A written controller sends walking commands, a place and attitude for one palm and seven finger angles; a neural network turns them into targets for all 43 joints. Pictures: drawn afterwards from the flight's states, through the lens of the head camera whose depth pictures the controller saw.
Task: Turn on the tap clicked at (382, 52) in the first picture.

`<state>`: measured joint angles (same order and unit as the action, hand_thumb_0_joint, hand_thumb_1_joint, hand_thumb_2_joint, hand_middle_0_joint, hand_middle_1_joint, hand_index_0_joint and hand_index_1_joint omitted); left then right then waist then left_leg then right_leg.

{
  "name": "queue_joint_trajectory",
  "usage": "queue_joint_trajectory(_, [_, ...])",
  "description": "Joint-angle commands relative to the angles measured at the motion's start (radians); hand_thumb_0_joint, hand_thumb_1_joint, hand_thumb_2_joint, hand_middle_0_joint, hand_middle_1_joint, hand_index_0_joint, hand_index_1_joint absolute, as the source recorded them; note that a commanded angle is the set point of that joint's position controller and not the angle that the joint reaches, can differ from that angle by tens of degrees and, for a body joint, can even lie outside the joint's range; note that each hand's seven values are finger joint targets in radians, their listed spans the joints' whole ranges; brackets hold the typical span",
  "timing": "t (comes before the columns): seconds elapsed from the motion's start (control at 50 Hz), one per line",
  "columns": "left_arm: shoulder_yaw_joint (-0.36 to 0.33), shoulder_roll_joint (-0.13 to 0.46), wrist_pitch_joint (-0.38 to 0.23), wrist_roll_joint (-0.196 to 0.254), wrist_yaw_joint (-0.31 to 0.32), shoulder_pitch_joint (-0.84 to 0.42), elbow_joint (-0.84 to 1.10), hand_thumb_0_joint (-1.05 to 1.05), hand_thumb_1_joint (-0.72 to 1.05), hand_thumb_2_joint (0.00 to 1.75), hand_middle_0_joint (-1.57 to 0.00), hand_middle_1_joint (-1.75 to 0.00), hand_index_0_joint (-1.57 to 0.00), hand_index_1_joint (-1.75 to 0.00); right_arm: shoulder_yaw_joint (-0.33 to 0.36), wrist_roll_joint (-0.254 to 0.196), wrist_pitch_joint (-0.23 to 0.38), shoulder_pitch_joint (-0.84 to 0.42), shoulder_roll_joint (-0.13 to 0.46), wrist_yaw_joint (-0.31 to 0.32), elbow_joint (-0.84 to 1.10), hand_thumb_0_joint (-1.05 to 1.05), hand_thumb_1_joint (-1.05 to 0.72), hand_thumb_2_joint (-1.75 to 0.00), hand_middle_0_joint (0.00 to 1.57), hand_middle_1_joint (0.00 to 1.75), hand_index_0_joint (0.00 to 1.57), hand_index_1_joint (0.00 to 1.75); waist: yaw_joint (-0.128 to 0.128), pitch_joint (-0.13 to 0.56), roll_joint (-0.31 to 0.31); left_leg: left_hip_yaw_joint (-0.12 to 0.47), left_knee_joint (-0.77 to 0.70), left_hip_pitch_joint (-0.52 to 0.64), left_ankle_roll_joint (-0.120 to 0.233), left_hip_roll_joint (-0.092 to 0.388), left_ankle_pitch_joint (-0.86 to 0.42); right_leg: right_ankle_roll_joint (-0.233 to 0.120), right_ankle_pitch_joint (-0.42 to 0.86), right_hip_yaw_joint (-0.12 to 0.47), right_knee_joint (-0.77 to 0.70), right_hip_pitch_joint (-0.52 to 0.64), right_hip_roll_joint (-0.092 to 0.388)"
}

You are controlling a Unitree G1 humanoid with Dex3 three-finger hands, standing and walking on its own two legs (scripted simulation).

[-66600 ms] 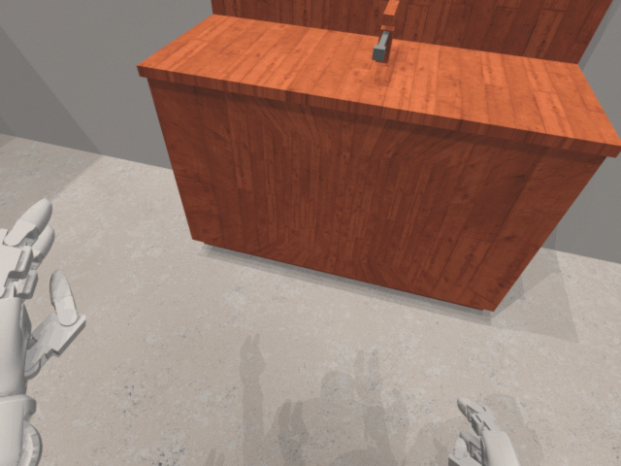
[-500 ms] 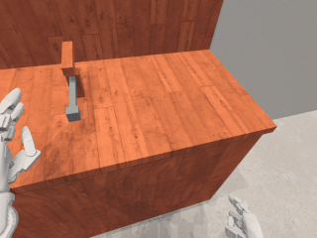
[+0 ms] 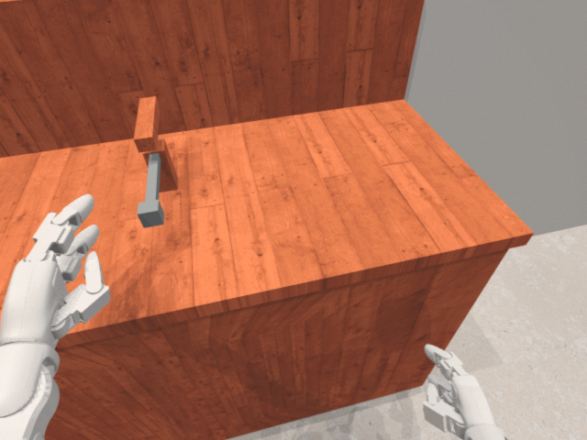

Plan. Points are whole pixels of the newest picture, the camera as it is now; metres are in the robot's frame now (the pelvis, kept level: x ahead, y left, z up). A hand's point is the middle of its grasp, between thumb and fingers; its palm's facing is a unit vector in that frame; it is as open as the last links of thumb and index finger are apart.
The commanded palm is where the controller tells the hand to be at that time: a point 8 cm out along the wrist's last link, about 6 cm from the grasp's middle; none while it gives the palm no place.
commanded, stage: turn the palm inward beside the body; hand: left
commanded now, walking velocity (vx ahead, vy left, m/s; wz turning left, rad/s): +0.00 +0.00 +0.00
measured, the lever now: (151, 213) +0.37 +0.25 +0.13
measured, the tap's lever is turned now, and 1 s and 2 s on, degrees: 0 0 0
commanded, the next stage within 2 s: reach beside the lever's end, fingers flat in 1.90 s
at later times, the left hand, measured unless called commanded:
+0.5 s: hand (118, 291) +0.22 +0.21 +0.17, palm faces +0.50 -0.83 -0.27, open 7.4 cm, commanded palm +0.16 +0.25 +0.18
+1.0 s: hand (84, 316) +0.19 +0.23 +0.16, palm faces +0.50 -0.84 -0.18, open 7.4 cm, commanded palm +0.14 +0.26 +0.18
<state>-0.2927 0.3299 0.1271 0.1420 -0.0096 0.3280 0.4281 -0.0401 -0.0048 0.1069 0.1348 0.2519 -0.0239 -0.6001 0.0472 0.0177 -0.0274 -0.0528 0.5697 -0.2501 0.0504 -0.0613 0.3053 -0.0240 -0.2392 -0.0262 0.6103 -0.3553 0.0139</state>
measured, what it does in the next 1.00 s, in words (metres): stands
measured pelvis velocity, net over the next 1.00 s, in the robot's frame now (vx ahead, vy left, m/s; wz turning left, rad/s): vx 0.02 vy -0.03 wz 0.07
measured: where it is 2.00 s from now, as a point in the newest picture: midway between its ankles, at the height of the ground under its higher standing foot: outside the picture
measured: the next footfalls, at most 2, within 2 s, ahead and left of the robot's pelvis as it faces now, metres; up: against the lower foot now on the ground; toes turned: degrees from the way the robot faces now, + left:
none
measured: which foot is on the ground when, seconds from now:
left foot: down 0.00-1.00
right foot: down 0.00-1.00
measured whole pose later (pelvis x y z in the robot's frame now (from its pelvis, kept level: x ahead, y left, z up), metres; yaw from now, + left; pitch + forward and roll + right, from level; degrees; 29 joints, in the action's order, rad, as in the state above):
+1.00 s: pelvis +0.02 -0.03 +0.00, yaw +4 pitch -1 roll +0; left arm -0.30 0.28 0.12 0.23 0.11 0.44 0.50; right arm -0.06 -0.05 0.24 0.18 0.23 0.09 -0.64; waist 0.09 0.08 -0.05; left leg 0.02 0.66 -0.28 0.01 -0.02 0.37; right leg -0.06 -0.30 -0.12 0.64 -0.34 -0.01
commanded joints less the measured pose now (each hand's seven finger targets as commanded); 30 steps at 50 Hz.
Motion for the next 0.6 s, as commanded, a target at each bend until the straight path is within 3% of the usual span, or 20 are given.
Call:
queue_joint_trajectory(0.0, [-0.242, 0.283, -0.234, -0.009, 0.159, -0.29, 0.358, 0.0, 0.9, 0.9, -0.2, -0.3, -0.2, -0.3, 0.047, 0.002, 0.062, -0.17, 0.082, 0.038, 0.181, 0.0, -0.9, -0.9, 0.2, 0.3, 0.2, 0.3, 0.057, 0.177, -0.039, 0.097, -0.116, -0.053, -0.059, 0.064, 0.032, -0.007, -0.11, -0.021, -0.062, 0.049, -0.03])
queue_joint_trajectory(0.02, [-0.238, 0.258, -0.265, -0.004, 0.186, -0.258, 0.283, 0.0, 0.9, 0.9, -0.2, -0.3, -0.2, -0.3, 0.046, 0.002, 0.071, -0.148, 0.072, 0.044, 0.144, 0.0, -0.9, -0.9, 0.2, 0.3, 0.2, 0.3, 0.049, 0.13, -0.088, 0.09, -0.108, -0.058, -0.057, 0.069, 0.088, -0.006, -0.135, -0.011, -0.072, 0.03, -0.031])
queue_joint_trajectory(0.04, [-0.222, 0.246, -0.293, -0.008, 0.2, -0.27, 0.268, 0.0, 0.9, 0.9, -0.2, -0.3, -0.2, -0.3, 0.046, 0.0, 0.077, -0.133, 0.073, 0.049, 0.125, 0.0, -0.9, -0.9, 0.2, 0.3, 0.2, 0.3, 0.039, 0.124, -0.122, 0.089, -0.097, -0.075, -0.051, 0.065, 0.119, -0.005, -0.144, -0.005, -0.076, 0.02, -0.025])
queue_joint_trajectory(0.08, [-0.229, 0.301, -0.299, -0.045, 0.211, -0.331, 0.233, 0.0, 0.9, 0.9, -0.2, -0.3, -0.2, -0.3, 0.035, -0.005, 0.08, -0.135, 0.08, 0.057, 0.109, 0.0, -0.9, -0.9, 0.2, 0.3, 0.2, 0.3, 0.012, 0.113, -0.138, 0.074, -0.06, -0.089, -0.029, 0.057, 0.147, -0.004, -0.178, 0.019, -0.102, 0.001, -0.012])
queue_joint_trajectory(0.12, [-0.156, 0.256, -0.248, -0.041, 0.172, -0.307, 0.138, 0.0, 0.9, 0.9, -0.2, -0.3, -0.2, -0.3, 0.034, -0.001, 0.076, -0.145, 0.085, 0.072, 0.099, 0.0, -0.9, -0.9, 0.2, 0.3, 0.2, 0.3, -0.008, 0.077, -0.126, 0.07, -0.033, -0.115, -0.02, 0.05, 0.152, -0.001, -0.213, 0.048, -0.146, 0.018, 0.017])
queue_joint_trajectory(0.16, [-0.108, 0.259, -0.166, -0.02, 0.11, -0.328, 0.082, 0.0, 0.9, 0.9, -0.2, -0.3, -0.2, -0.3, 0.034, -0.013, 0.066, -0.165, 0.1, 0.096, 0.093, 0.0, -0.9, -0.9, 0.2, 0.3, 0.2, 0.3, -0.017, 0.059, -0.119, 0.067, 0.003, -0.144, -0.024, 0.054, 0.141, -0.001, -0.299, 0.132, -0.211, 0.067, 0.061])
queue_joint_trajectory(0.18, [-0.079, 0.237, -0.124, -0.012, 0.085, -0.326, 0.043, 0.0, 0.9, 0.9, -0.2, -0.3, -0.2, -0.3, 0.026, -0.028, 0.062, -0.187, 0.096, 0.103, 0.093, 0.0, -0.9, -0.9, 0.2, 0.3, 0.2, 0.3, -0.026, 0.031, -0.092, 0.062, 0.027, -0.144, -0.026, 0.055, 0.13, 0.002, -0.349, 0.165, -0.241, 0.065, 0.075])
queue_joint_trajectory(0.22, [-0.057, 0.236, -0.058, 0.019, 0.042, -0.329, 0.062, 0.0, 0.9, 0.9, -0.2, -0.3, -0.2, -0.3, 0.035, -0.034, 0.057, -0.19, 0.101, 0.12, 0.099, 0.0, -0.9, -0.9, 0.2, 0.3, 0.2, 0.3, -0.014, 0.044, -0.035, 0.082, 0.052, -0.167, -0.042, 0.075, 0.111, 0.024, -0.376, 0.245, -0.28, 0.123, 0.13])
queue_joint_trajectory(0.26, [-0.101, 0.262, -0.027, 0.035, 0.036, -0.319, 0.067, 0.0, 0.9, 0.9, -0.2, -0.3, -0.2, -0.3, 0.041, -0.04, 0.056, -0.202, 0.103, 0.129, 0.092, 0.0, -0.9, -0.9, 0.2, 0.3, 0.2, 0.3, 0.0, 0.056, 0.066, 0.106, 0.078, -0.188, -0.054, 0.092, 0.092, 0.056, -0.383, 0.288, -0.297, 0.153, 0.171])
queue_joint_trajectory(0.28, [-0.148, 0.278, -0.028, 0.041, 0.05, -0.284, 0.047, 0.0, 0.9, 0.9, -0.2, -0.3, -0.2, -0.3, 0.035, -0.047, 0.062, -0.227, 0.096, 0.128, 0.087, 0.0, -0.9, -0.9, 0.2, 0.3, 0.2, 0.3, 0.015, 0.043, 0.1, 0.113, 0.09, -0.196, -0.061, 0.093, 0.081, 0.064, -0.389, 0.302, -0.299, 0.151, 0.176])
queue_joint_trajectory(0.3, [-0.173, 0.27, -0.041, 0.054, 0.06, -0.253, 0.068, 0.0, 0.9, 0.9, -0.2, -0.3, -0.2, -0.3, 0.047, -0.041, 0.061, -0.206, 0.098, 0.124, 0.088, 0.0, -0.9, -0.9, 0.2, 0.3, 0.2, 0.3, 0.02, 0.073, 0.132, 0.128, 0.091, -0.213, -0.069, 0.105, 0.071, 0.073, -0.344, 0.309, -0.283, 0.174, 0.192])
queue_joint_trajectory(0.34, [-0.235, 0.279, -0.075, 0.073, 0.087, -0.166, 0.12, 0.0, 0.9, 0.9, -0.2, -0.3, -0.2, -0.3, 0.059, -0.037, 0.061, -0.209, 0.089, 0.116, 0.09, 0.0, -0.9, -0.9, 0.2, 0.3, 0.2, 0.3, 0.045, 0.121, 0.174, 0.136, 0.093, -0.22, -0.07, 0.117, 0.047, 0.083, -0.259, 0.294, -0.247, 0.203, 0.196])
queue_joint_trajectory(0.38, [-0.305, 0.315, -0.111, 0.078, 0.127, -0.096, 0.17, 0.0, 0.9, 0.9, -0.2, -0.3, -0.2, -0.3, 0.063, -0.039, 0.063, -0.212, 0.082, 0.105, 0.089, 0.0, -0.9, -0.9, 0.2, 0.3, 0.2, 0.3, 0.071, 0.173, 0.11, 0.125, 0.091, -0.211, -0.072, 0.115, 0.025, 0.078, -0.172, 0.284, -0.208, 0.231, 0.189])
queue_joint_trajectory(0.4, [-0.264, 0.269, -0.124, 0.078, 0.139, -0.097, 0.209, 0.0, 0.9, 0.9, -0.2, -0.3, -0.2, -0.3, 0.067, -0.039, 0.063, -0.193, 0.077, 0.099, 0.095, 0.0, -0.9, -0.9, 0.2, 0.3, 0.2, 0.3, 0.058, 0.188, 0.066, 0.119, 0.091, -0.21, -0.071, 0.114, 0.001, 0.072, -0.081, 0.272, -0.181, 0.23, 0.19])
queue_joint_trajectory(0.46, [-0.258, 0.246, -0.143, 0.064, 0.159, -0.015, 0.229, 0.0, 0.9, 0.9, -0.2, -0.3, -0.2, -0.3, 0.071, -0.035, 0.076, -0.134, 0.089, 0.091, 0.092, 0.0, -0.9, -0.9, 0.2, 0.3, 0.2, 0.3, 0.042, 0.225, -0.011, 0.091, 0.099, -0.182, -0.059, 0.103, -0.129, 0.058, 0.239, 0.211, -0.096, 0.242, 0.159])
queue_joint_trajectory(0.48, [-0.26, 0.252, -0.144, 0.055, 0.162, -0.005, 0.232, 0.0, 0.9, 0.9, -0.2, -0.3, -0.2, -0.3, 0.063, -0.038, 0.081, -0.135, 0.091, 0.09, 0.092, 0.0, -0.9, -0.9, 0.2, 0.3, 0.2, 0.3, 0.039, 0.218, -0.019, 0.082, 0.099, -0.178, -0.053, 0.094, -0.138, 0.06, 0.265, 0.195, -0.089, 0.23, 0.147])
queue_joint_trajectory(0.5, [-0.218, 0.219, -0.14, 0.052, 0.151, -0.007, 0.227, 0.0, 0.9, 0.9, -0.2, -0.3, -0.2, -0.3, 0.064, -0.038, 0.086, -0.105, 0.094, 0.091, 0.094, 0.0, -0.9, -0.9, 0.2, 0.3, 0.2, 0.3, 0.024, 0.214, -0.019, 0.08, 0.093, -0.178, -0.047, 0.092, -0.157, 0.059, 0.289, 0.174, -0.082, 0.217, 0.138])
queue_joint_trajectory(0.54, [-0.198, 0.204, -0.138, 0.065, 0.123, -0.015, 0.212, 0.0, 0.9, 0.9, -0.2, -0.3, -0.2, -0.3, 0.064, -0.038, 0.105, -0.092, 0.103, 0.101, 0.096, 0.0, -0.9, -0.9, 0.2, 0.3, 0.2, 0.3, 0.008, 0.182, 0.035, 0.084, 0.09, -0.173, -0.038, 0.092, -0.157, 0.067, 0.307, 0.164, -0.089, 0.198, 0.132])
queue_joint_trajectory(0.58, [-0.176, 0.191, -0.141, 0.076, 0.097, -0.042, 0.215, 0.0, 0.9, 0.9, -0.2, -0.3, -0.2, -0.3, 0.058, -0.049, 0.127, -0.11, 0.102, 0.111, 0.094, 0.0, -0.9, -0.9, 0.2, 0.3, 0.2, 0.3, 0.003, 0.144, 0.06, 0.083, 0.083, -0.154, -0.029, 0.086, -0.141, 0.066, 0.229, 0.151, -0.114, 0.164, 0.12])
